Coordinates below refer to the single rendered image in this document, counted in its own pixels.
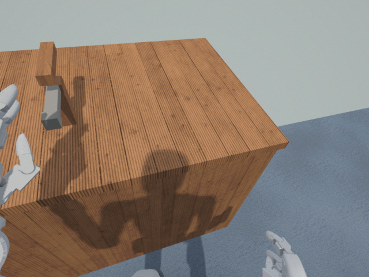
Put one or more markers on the tap lever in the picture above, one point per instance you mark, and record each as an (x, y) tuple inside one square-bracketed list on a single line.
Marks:
[(51, 117)]

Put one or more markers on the robot left hand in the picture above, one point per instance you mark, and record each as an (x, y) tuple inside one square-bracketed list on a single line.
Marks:
[(20, 175)]

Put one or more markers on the robot right hand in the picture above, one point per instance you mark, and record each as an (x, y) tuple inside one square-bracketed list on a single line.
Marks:
[(290, 264)]

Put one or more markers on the counter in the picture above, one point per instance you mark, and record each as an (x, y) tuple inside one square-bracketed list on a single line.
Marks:
[(160, 143)]

